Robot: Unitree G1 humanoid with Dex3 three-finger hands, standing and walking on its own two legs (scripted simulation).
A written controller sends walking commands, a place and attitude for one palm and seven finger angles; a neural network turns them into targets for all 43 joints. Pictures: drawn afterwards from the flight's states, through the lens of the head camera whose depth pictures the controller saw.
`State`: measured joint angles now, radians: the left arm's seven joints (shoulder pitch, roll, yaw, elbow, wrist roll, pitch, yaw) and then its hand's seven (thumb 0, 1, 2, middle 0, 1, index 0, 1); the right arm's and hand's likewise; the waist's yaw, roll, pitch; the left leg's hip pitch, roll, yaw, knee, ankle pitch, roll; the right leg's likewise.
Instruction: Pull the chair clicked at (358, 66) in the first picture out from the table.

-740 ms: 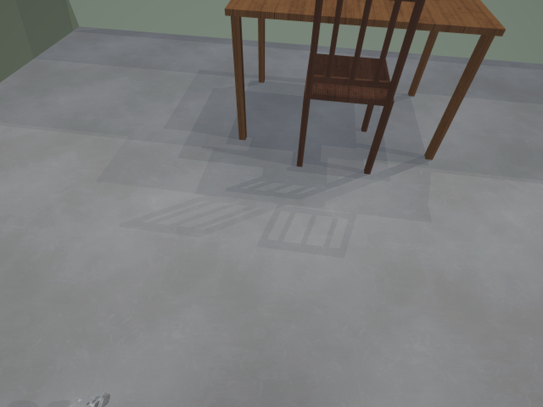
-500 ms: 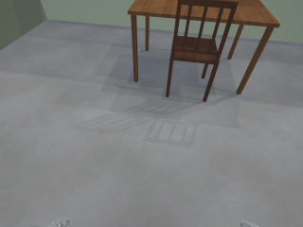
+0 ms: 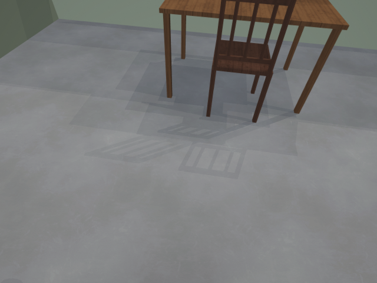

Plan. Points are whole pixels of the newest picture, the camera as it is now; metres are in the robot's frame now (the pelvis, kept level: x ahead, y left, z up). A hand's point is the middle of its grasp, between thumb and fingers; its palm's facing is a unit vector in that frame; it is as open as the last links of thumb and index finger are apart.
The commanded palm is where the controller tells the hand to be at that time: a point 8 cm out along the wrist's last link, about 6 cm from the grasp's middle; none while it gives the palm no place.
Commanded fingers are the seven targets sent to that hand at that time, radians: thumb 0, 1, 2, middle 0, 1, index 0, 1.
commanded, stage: stand and wait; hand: left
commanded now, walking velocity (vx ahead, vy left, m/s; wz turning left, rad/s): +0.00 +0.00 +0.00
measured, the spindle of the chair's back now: (250, 32) +1.47 -0.29 -0.08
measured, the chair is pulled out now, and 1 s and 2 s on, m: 0.00 0.00 0.00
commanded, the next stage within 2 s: look at it before walking up in 0.30 s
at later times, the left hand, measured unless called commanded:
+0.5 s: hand out of the picture +0.07 +0.24 -0.16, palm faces -0.04 -0.95 -0.32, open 7.4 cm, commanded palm none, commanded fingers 0.00 0.90 0.90 -0.20 -0.30 -0.20 -0.30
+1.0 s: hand out of the picture +0.09 +0.24 -0.16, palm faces -0.03 -0.94 -0.33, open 7.4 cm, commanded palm none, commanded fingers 0.00 0.90 0.90 -0.20 -0.30 -0.20 -0.30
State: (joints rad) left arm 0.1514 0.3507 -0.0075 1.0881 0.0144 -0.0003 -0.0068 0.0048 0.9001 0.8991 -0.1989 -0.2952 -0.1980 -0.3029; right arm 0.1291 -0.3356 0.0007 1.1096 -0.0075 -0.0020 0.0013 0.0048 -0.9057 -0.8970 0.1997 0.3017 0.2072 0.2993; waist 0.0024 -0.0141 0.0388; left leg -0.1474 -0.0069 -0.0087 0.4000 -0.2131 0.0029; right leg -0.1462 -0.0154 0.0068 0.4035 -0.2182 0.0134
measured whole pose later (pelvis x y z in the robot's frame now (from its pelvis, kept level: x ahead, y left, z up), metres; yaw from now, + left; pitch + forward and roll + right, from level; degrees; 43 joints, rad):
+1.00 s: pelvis +0.01 -0.01 +0.00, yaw +0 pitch -2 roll +0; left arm 0.13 0.35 -0.01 1.09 0.02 -0.01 -0.01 0.00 0.90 0.90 -0.20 -0.30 -0.20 -0.30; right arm 0.10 -0.34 0.01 1.11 -0.01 -0.01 0.00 0.00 -0.91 -0.90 0.20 0.30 0.21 0.30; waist 0.01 -0.01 0.04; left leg -0.12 0.00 -0.01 0.35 -0.20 -0.01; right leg -0.12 -0.01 0.00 0.37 -0.21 0.00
